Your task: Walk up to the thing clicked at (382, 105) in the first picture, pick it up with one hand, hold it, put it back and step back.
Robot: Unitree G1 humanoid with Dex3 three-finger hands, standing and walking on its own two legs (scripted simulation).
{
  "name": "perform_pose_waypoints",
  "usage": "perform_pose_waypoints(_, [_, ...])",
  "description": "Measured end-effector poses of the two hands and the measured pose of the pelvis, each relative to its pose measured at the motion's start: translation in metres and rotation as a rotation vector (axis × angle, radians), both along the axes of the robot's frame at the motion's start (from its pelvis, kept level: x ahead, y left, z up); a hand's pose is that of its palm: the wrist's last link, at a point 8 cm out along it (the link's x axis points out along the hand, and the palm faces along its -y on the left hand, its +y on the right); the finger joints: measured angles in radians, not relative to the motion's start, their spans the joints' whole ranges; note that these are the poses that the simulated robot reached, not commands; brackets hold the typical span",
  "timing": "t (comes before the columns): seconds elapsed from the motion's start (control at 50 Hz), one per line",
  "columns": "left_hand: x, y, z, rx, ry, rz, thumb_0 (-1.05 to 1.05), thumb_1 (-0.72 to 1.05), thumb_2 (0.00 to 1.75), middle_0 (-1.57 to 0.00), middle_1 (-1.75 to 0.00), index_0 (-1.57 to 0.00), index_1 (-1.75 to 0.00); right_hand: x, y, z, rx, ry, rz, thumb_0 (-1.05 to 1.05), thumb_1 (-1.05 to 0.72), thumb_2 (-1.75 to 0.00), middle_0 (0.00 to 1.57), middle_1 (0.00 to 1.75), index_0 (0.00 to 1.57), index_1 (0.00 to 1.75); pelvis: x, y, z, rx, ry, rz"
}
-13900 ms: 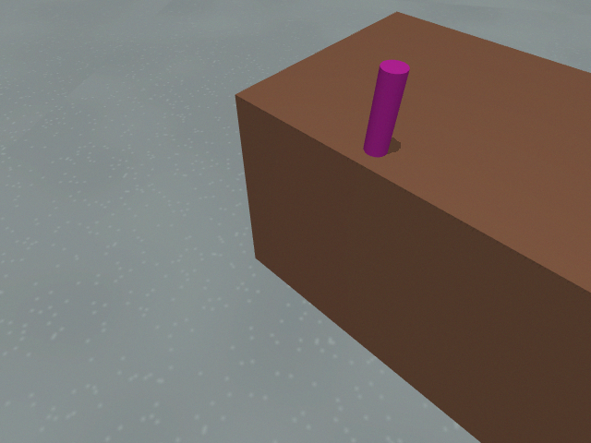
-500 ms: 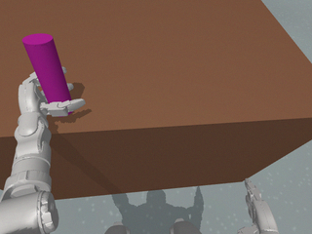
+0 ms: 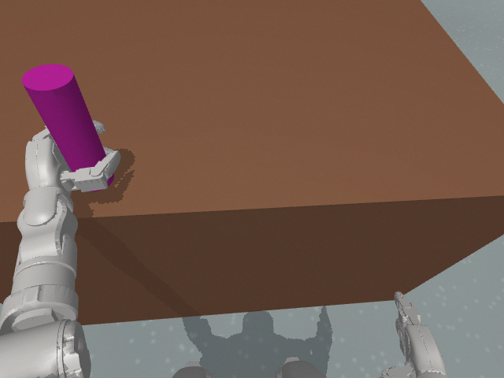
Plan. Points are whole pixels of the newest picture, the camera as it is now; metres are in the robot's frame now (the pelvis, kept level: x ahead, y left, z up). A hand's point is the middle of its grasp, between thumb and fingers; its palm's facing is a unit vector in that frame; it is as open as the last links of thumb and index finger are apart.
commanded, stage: settle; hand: left
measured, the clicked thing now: (76, 136) +0.44 +0.23 +0.14
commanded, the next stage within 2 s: lift in 0.66 s
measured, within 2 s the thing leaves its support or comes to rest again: neither
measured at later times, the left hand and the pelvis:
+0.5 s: hand (83, 134) +0.44 +0.22 +0.14, palm faces +0.21 -0.98 -0.01, open 7.5 cm; pelvis +0.00 +0.00 +0.01, yaw +0 degrees
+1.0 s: hand (76, 117) +0.43 +0.21 +0.17, palm faces +0.22 -0.97 -0.01, open 7.5 cm; pelvis +0.00 +0.00 +0.02, yaw +0 degrees
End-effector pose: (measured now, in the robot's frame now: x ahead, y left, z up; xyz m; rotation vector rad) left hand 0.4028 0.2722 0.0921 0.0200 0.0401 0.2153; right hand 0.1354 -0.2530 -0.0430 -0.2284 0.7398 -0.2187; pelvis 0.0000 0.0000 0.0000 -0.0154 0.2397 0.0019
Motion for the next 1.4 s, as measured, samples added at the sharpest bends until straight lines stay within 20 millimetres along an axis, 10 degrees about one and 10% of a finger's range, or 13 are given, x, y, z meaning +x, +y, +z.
perform_pose_waypoints(0.94, [0.002, -0.010, 0.076, -0.009, -0.022, 0.009, -0.02, -0.07, 1.07, -0.90, -1.04, -0.87, -1.04, -0.003, -0.006, 0.009, 0.012, -0.052, -0.054, -0.01, 0.54, -0.05, 0.06, 0.05, 0.06, 0.05, -0.003, 0.003, 0.021, 0.006, -0.097, -0.001])
perform_pose_waypoints(1.4, [-0.044, -0.030, 0.149, 0.010, -0.079, -0.018, -0.03, -0.08, 1.10, -0.90, -1.05, -0.87, -1.06, 0.014, 0.003, 0.016, 0.076, -0.155, -0.009, -0.01, 0.55, -0.05, 0.06, 0.05, 0.05, 0.05, 0.003, -0.001, 0.031, 0.015, -0.192, 0.014])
